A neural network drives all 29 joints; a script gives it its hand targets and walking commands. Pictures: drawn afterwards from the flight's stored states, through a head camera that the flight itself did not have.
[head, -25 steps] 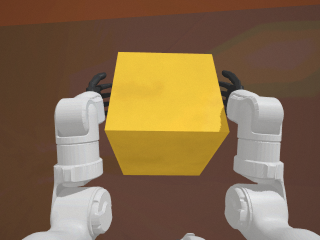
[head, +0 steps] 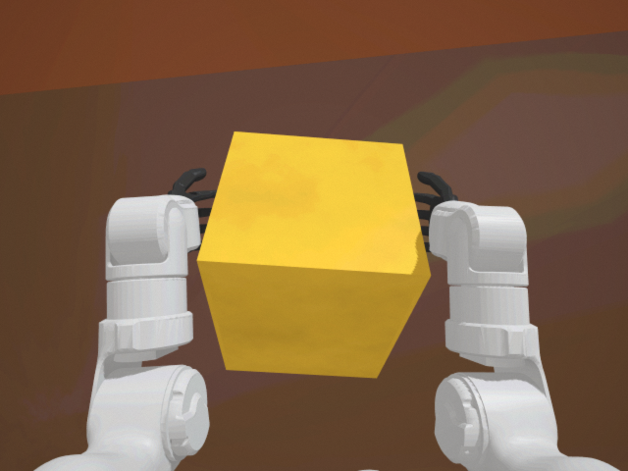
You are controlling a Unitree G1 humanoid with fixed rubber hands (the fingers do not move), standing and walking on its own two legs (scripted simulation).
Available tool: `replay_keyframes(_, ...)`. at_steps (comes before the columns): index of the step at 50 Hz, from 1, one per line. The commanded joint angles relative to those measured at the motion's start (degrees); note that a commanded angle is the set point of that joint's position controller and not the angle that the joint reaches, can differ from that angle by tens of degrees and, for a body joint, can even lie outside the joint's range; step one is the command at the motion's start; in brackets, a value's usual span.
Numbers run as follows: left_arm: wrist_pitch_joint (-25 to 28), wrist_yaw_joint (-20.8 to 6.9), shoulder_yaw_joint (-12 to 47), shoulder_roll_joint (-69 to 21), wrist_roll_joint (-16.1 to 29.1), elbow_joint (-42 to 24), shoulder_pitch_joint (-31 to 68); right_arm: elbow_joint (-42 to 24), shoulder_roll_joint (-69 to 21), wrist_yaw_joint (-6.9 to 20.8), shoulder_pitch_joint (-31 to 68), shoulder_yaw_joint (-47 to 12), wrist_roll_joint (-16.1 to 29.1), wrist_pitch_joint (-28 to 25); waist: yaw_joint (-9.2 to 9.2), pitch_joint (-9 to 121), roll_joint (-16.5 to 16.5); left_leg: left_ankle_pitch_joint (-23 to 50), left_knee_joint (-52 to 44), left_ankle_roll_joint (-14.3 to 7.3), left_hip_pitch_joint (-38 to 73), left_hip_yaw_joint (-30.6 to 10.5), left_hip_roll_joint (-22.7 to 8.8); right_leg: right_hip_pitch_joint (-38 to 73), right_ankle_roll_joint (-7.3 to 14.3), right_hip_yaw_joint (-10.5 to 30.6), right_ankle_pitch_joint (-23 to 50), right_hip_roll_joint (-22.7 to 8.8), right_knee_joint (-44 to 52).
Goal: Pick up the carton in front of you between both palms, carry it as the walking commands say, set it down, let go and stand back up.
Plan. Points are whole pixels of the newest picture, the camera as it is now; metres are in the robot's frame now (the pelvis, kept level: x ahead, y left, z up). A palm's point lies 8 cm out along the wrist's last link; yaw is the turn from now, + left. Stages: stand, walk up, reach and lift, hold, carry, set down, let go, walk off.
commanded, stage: carry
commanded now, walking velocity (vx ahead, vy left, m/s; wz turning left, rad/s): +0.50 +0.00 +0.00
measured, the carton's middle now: (310, 262) +0.37 -0.02 +0.07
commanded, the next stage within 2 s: none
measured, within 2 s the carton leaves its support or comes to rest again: neither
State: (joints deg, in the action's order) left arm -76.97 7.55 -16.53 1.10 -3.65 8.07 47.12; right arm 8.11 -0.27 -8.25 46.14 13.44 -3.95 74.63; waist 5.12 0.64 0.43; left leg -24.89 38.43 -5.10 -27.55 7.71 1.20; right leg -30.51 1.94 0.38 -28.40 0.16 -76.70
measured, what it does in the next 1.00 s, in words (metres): climbs: right foot 0.03 m higher, then left foot 0.04 m higher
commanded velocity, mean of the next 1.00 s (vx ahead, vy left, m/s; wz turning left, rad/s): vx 0.09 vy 0.00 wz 0.00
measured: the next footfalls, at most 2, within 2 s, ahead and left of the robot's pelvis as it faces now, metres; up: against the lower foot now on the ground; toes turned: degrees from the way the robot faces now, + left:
right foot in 0.22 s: +0.33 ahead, -0.12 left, +0.03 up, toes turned -6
left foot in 0.56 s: +0.53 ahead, +0.05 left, +0.07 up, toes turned +5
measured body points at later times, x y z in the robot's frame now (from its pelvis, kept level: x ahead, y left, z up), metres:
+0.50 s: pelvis +0.29 -0.04 +0.06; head +0.35 -0.04 +0.50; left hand +0.67 +0.15 +0.21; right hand +0.71 -0.16 +0.21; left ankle +0.37 +0.06 -0.62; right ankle +0.29 -0.12 -0.68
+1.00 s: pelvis +0.47 -0.04 +0.07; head +0.45 -0.05 +0.52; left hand +0.84 +0.09 +0.23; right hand +0.83 -0.21 +0.23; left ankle +0.44 +0.05 -0.65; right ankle +0.38 -0.14 -0.66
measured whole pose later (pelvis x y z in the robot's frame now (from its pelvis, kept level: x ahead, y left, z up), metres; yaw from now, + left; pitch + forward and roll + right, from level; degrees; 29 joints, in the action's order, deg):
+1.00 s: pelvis +0.47 -0.04 +0.07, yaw +0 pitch +2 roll +1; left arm -76.0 6.7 -16.4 -0.1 -6.4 15.4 47.0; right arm 16.8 1.0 -7.4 47.1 14.7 -4.1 74.0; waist 2.1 5.7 0.6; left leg -30.7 36.6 -2.6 -16.3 5.9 0.4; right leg -8.6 -0.5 -2.6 -30.1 -0.4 -30.1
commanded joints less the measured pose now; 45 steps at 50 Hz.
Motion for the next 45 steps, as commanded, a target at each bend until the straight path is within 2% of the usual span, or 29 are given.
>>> replay_keyframes(1, 2.58, -11.17, 30.72, -58.59, 20.22, -8.47, 42.58, -13.80, -66.81, 14.45, 53.24, -36.59, 32.51, -1.03, -1.27, 30.71, -3.38, 17.30, -12.97, -8.64, 36.71, -27.25, -15.87, -17.02, 0.99, 1.37, 1.05, -1.91, 0.17)
replay_keyframes(4, 2.68, -9.58, 30.75, -55.31, 17.22, -10.40, 40.80, -15.70, -65.09, 14.78, 52.38, -36.59, 33.52, -0.52, -0.85, 29.02, -5.55, 16.62, -15.28, -9.61, 36.41, -22.76, -16.02, -18.62, 0.40, -1.27, 0.79, -2.45, 10.22)
replay_keyframes(6, 2.31, -9.08, 31.25, -53.51, 15.74, -10.19, 39.73, -14.31, -63.64, 14.90, 50.47, -36.52, 32.82, 0.03, -0.92, 27.78, -6.92, 18.25, -16.91, -8.22, 32.02, -17.53, -15.26, -12.66, 0.07, -2.50, 5.22, -2.93, 21.98)
replay_keyframes(8, 1.80, -9.20, 31.89, -52.61, 15.43, -8.88, 38.79, -11.04, -62.13, 15.14, 47.90, -36.15, 31.60, 0.56, -1.67, 26.52, -8.69, 20.68, -17.54, -6.14, 27.14, -11.79, -13.84, -3.07, 0.09, -7.10, 8.00, -0.64, 32.83)
replay_keyframes(9, 1.54, -9.51, 32.26, -52.45, 15.58, -7.80, 38.54, -9.09, -61.54, 15.29, 46.76, -35.84, 31.00, 0.73, -2.48, 26.21, -9.33, 23.23, -16.76, -5.38, 24.72, -10.07, -13.95, 3.23, 0.41, -10.81, 8.42, 1.54, 35.80)
replay_keyframes(10, 1.40, -9.96, 32.49, -52.65, 15.92, -5.96, 37.88, -7.19, -61.11, 15.40, 45.90, -35.43, 30.38, 0.88, -4.69, 26.97, -8.16, 29.90, -11.69, -4.09, 21.70, -6.95, -13.31, 12.46, 0.88, -14.18, 11.43, 4.07, 39.66)
replay_keyframes(11, 1.39, -10.46, 32.41, -53.03, 16.59, -3.91, 37.65, -5.19, -60.92, 15.50, 44.66, -35.07, 29.50, 1.07, -6.80, 29.52, -5.04, 39.43, -2.08, -1.36, 18.53, -2.16, -10.84, 24.64, 2.11, -15.50, 13.51, 5.79, 43.69)
replay_keyframes(12, 1.37, -11.08, 32.36, -53.87, 17.54, -1.87, 36.19, -3.50, -59.73, 15.57, 44.57, -34.25, 28.39, 1.22, -10.08, 34.69, -1.57, 30.99, 9.27, 1.66, 11.02, -0.97, -9.37, 38.96, 4.12, -5.83, 11.14, -0.69, 44.13)
replay_keyframes(13, 1.84, -11.51, 32.41, -53.36, 17.65, -0.81, 37.32, -2.37, -60.57, 15.77, 44.76, -33.09, 27.57, 1.57, -10.06, 40.17, 15.07, 12.29, 26.89, 5.56, -4.19, -1.32, -2.43, 50.04, 13.44, 25.57, 13.10, -17.69, 49.99)
replay_keyframes(14, 1.77, -11.96, 32.83, -55.85, 19.36, -1.17, 38.06, -1.35, -59.98, 15.97, 45.16, -31.87, 26.34, 1.60, -10.96, 34.66, 16.17, -8.64, 36.43, 5.77, -14.08, -5.32, 3.48, 49.88, 16.52, 36.66, 30.09, -20.15, 55.53)
replay_keyframes(15, 1.52, -12.54, 33.82, -57.78, 21.79, -4.05, 41.22, -0.32, -60.80, 15.74, 44.61, -31.01, 25.24, 1.37, -10.05, 31.22, 9.06, -7.84, 42.87, 4.31, -17.96, -8.44, 1.03, 48.22, 16.41, 29.92, 43.03, -19.98, 51.24)
replay_keyframes(16, 1.58, -13.13, 35.56, -60.86, 24.58, -6.95, 44.91, -0.75, -60.39, 15.27, 43.13, -29.67, 24.29, 1.20, -10.59, 30.28, 1.99, -5.85, 44.02, 3.57, -19.41, -8.72, -0.37, 46.14, 14.71, 23.35, 49.42, -18.90, 48.07)
replay_keyframes(17, 1.82, -13.55, 36.59, -62.84, 26.99, -10.01, 48.56, -1.32, -60.66, 14.66, 42.29, -28.85, 23.61, 1.19, -10.04, 29.27, 0.41, -3.73, 41.49, 2.85, -19.33, -8.78, -1.60, 43.63, 12.27, 18.96, 49.92, -17.50, 48.07)
replay_keyframes(19, 2.02, -13.98, 37.77, -65.36, 30.18, -14.74, 53.85, -3.50, -59.97, 13.27, 41.88, -27.46, 21.59, 1.14, -8.10, 30.33, 3.69, -2.38, 34.52, 2.35, -16.19, -8.45, -2.45, 41.72, 9.02, 13.39, 44.72, -15.33, 49.81)
replay_keyframes(23, 1.41, -14.22, 37.75, -64.95, 31.65, -17.48, 54.42, -6.80, -56.93, 10.89, 41.41, -27.35, 18.60, 1.14, -7.75, 30.12, 6.33, -3.14, 13.31, 3.06, -7.39, -4.18, -0.32, 36.48, 8.38, 3.90, 48.17, -13.41, 50.41)
replay_keyframes(25, 0.90, -14.18, 37.25, -63.55, 30.37, -15.51, 51.73, -6.39, -55.53, 10.40, 39.68, -27.85, 17.69, 1.51, -7.19, 30.31, 9.63, 2.07, 2.76, 3.13, 1.57, -0.88, 1.84, 32.48, 6.56, -0.76, 47.18, -12.02, 49.06)
replay_keyframes(27, 0.54, -14.35, 36.99, -62.22, 28.72, -12.12, 48.81, -5.09, -55.54, 10.81, 39.04, -28.84, 17.94, 1.79, -5.30, 32.29, 7.64, 13.56, -8.97, 1.33, 16.48, 1.53, 2.56, 27.21, 3.93, -4.19, 41.21, -10.69, 43.57)
replay_keyframes(28, 0.47, -14.42, 36.94, -61.50, 27.94, -10.51, 48.07, -4.02, -55.80, 11.31, 38.86, -29.09, 18.54, 1.87, -3.75, 34.12, 5.40, 18.31, -9.73, -0.97, 28.02, -3.59, -1.35, 19.82, 1.88, -4.49, 35.92, -9.85, 40.58)
replay_keyframes(29, 0.09, -14.51, 36.60, -61.19, 27.12, -9.27, 48.02, -2.88, -54.79, 11.71, 38.97, -28.85, 18.19, 1.71, -2.59, 39.33, -5.44, 35.70, -6.72, -7.13, 39.54, -21.15, -14.80, 10.87, -2.46, -5.27, 18.94, -5.79, 33.10)
replay_keyframes(30, -0.16, -14.62, 36.45, -60.96, 26.40, -7.99, 48.44, -1.56, -55.37, 12.05, 38.61, -29.02, 18.59, 1.58, -1.44, 38.70, -12.63, 47.11, -7.90, -12.96, 41.81, -28.55, -18.33, 5.95, -2.92, -3.09, -0.19, -1.71, 31.90)
replay_keyframes(31, -0.13, -14.63, 36.44, -61.53, 26.23, -6.67, 48.58, -1.91, -56.15, 12.54, 39.00, -29.76, 20.03, 1.59, -1.96, 35.43, -13.09, 52.21, -9.09, -13.70, 41.33, -29.44, -19.47, 2.71, -2.43, -0.68, -9.56, -0.96, 30.82)
replay_keyframes(32, 0.13, -14.48, 35.99, -61.80, 25.63, -6.08, 48.20, -2.90, -58.27, 13.05, 40.61, -30.84, 21.76, 1.53, -2.59, 33.76, -8.98, 54.79, -8.57, -12.02, 41.44, -27.14, -18.84, 1.70, -2.06, 0.49, -10.67, -1.30, 33.01)
replay_keyframes(33, 0.32, -14.22, 35.44, -62.04, 24.96, -5.71, 47.38, -4.53, -60.36, 13.50, 42.96, -31.88, 23.44, 1.34, -2.88, 33.15, -7.59, 55.39, -7.96, -9.20, 40.86, -23.92, -17.37, 2.91, -1.94, 0.27, -8.35, -1.50, 37.32)
replay_keyframes(36, 0.97, -13.14, 34.05, -61.99, 23.82, -5.86, 45.30, -8.95, -63.34, 14.16, 48.18, -34.02, 27.15, 1.04, -4.18, 35.01, -6.34, 46.95, -4.77, -2.74, 33.27, -12.16, -11.40, 18.61, -1.88, -3.60, 8.52, -0.97, 51.91)
replay_keyframes(38, 0.86, -12.63, 32.84, -60.79, 23.19, -6.30, 44.42, -10.24, -62.92, 14.06, 48.94, -34.39, 27.89, 1.00, -4.61, 35.66, -4.27, 32.58, -4.72, -0.83, 24.58, -9.84, -8.91, 29.66, -1.16, -2.08, 17.70, -3.90, 52.61)
replay_keyframes(39, 0.75, -12.49, 32.24, -59.85, 22.48, -5.73, 44.34, -10.28, -62.31, 14.05, 49.57, -34.45, 28.08, 1.21, -4.95, 35.37, 0.32, 28.11, -3.72, -0.05, 20.40, -8.60, -7.85, 33.25, -0.29, 0.58, 31.41, -7.08, 47.68)
replay_keyframes(40, 0.50, -12.38, 31.67, -58.50, 21.55, -4.53, 43.67, -9.09, -62.39, 14.07, 49.62, -34.54, 28.18, 1.46, -4.95, 33.85, 2.78, 25.74, -3.52, 0.48, 17.81, -7.91, -6.60, 34.88, -0.02, 0.85, 38.28, -7.76, 45.98)
replay_keyframes(43, 0.17, -12.87, 30.06, -57.84, 20.22, 0.46, 39.33, -3.35, -62.08, 14.57, 46.48, -33.20, 27.57, 1.59, -4.84, 31.46, 3.88, 27.18, -1.29, 1.00, 18.83, -7.24, -5.74, 33.75, -0.23, 0.84, 47.11, -8.34, 44.61)
replay_keyframes(45, 0.55, -13.45, 28.99, -58.53, 19.61, 3.35, 38.30, 0.69, -62.88, 15.15, 44.37, -31.57, 26.89, 1.17, -4.51, 30.44, 3.38, 28.63, -0.66, 1.01, 20.50, -7.11, -5.81, 32.20, -0.34, 0.71, 49.27, -8.25, 44.36)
